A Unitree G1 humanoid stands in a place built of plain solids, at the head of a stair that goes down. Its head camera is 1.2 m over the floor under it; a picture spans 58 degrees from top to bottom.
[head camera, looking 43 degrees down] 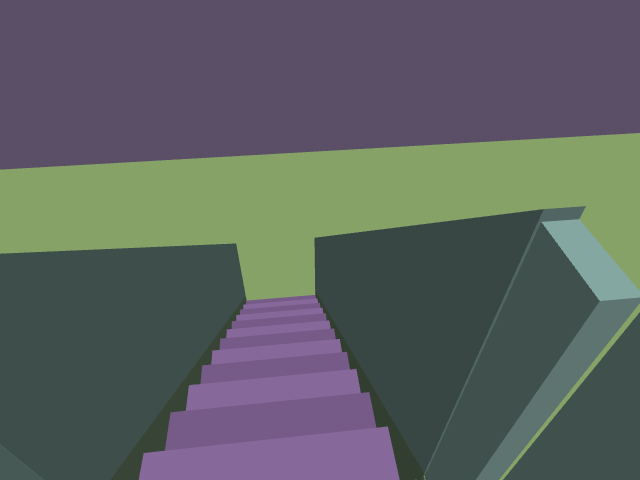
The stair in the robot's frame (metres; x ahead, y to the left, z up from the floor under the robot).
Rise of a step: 0.22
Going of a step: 0.23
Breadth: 0.79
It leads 6 degrees to the left of straight ahead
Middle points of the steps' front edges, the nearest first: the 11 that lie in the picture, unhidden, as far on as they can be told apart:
0.58 0.17 -0.22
0.82 0.19 -0.44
1.05 0.22 -0.65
1.28 0.24 -0.87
1.51 0.27 -1.09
1.75 0.29 -1.31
1.98 0.32 -1.53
2.21 0.34 -1.74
2.44 0.37 -1.96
2.67 0.39 -2.18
2.91 0.42 -2.40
